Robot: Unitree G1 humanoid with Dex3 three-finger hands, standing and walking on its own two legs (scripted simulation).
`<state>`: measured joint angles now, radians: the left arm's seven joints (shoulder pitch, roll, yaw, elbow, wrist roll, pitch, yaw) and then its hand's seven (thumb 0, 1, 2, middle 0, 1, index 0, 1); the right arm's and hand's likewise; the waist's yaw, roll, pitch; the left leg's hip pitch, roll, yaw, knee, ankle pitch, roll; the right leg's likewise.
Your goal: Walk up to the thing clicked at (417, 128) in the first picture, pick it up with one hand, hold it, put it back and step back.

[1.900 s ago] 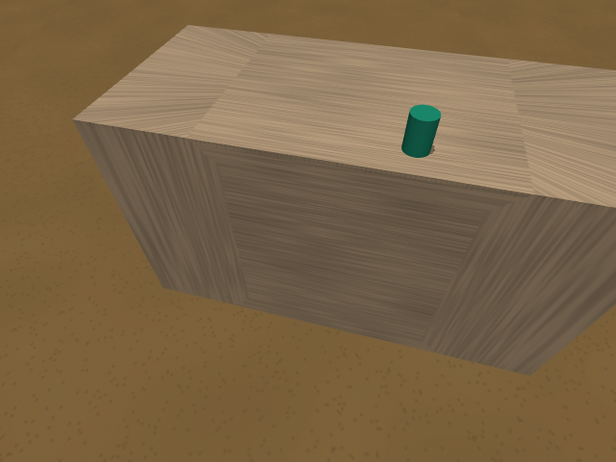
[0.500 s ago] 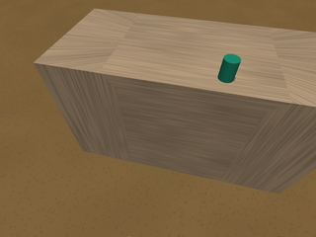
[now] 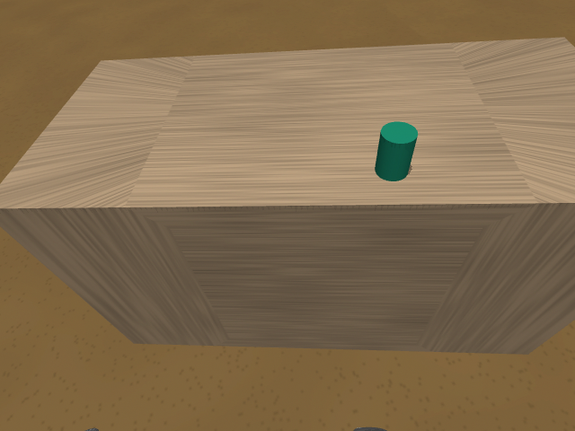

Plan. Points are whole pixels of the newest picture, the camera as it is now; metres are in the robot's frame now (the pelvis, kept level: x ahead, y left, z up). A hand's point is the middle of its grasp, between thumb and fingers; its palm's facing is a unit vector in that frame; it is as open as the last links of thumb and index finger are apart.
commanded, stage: walk up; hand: right
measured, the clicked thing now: (395, 152) +0.57 -0.20 +0.04
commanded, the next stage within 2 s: stand in 1.72 s
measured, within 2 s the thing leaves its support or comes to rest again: neither
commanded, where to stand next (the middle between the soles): +0.19 +0.04 m, yaw -5 degrees
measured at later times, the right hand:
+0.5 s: hand (418, 383) +0.21 -0.18 -0.13, palm faces +0.03 +0.92 -0.39, open 7.4 cm
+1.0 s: hand (422, 376) +0.22 -0.19 -0.14, palm faces +0.09 +0.93 -0.35, open 7.4 cm
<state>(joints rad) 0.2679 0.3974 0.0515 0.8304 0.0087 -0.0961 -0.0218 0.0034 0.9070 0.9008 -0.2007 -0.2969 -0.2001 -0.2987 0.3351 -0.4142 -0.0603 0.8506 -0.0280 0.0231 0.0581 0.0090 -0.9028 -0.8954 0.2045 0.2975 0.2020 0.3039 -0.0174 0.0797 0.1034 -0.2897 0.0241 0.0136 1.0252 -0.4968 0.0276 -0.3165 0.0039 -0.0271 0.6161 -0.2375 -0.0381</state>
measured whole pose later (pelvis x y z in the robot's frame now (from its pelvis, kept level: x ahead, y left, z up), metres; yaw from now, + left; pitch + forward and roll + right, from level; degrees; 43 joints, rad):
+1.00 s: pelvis +0.15 +0.07 +0.01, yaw -7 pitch -3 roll +0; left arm 0.08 0.37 0.00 1.05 0.00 0.00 -0.01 0.00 0.91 0.90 -0.20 -0.30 -0.20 -0.30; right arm 0.07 -0.37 0.00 1.06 0.00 -0.02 0.01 0.01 -0.90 -0.90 0.21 0.30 0.20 0.30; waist 0.00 0.00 0.08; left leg -0.23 0.06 0.10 0.51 -0.23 -0.01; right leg -0.18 -0.01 0.00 0.52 -0.29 0.00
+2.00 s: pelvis +0.16 +0.08 +0.03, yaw -7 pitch -2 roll +0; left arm 0.09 0.35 0.01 1.15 0.02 -0.01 -0.01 0.00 0.91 0.90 -0.20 -0.30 -0.20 -0.30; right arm 0.07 -0.34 -0.01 1.15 -0.02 -0.01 0.01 0.01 -0.90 -0.90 0.20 0.30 0.20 0.30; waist 0.00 0.00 0.05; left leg -0.13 0.05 0.10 0.31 -0.15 -0.01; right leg -0.08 -0.02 -0.01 0.30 -0.19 0.02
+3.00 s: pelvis +0.18 +0.08 +0.03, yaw -6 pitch -1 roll +0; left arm 0.11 0.35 0.00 1.13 0.02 -0.01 0.00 0.00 0.91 0.90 -0.20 -0.30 -0.20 -0.30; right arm 0.09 -0.34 0.00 1.14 -0.02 -0.01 0.01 0.01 -0.90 -0.90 0.20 0.30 0.20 0.30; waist 0.00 0.00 0.05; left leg -0.12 0.04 0.09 0.31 -0.17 -0.01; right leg -0.05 -0.03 -0.02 0.28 -0.21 0.02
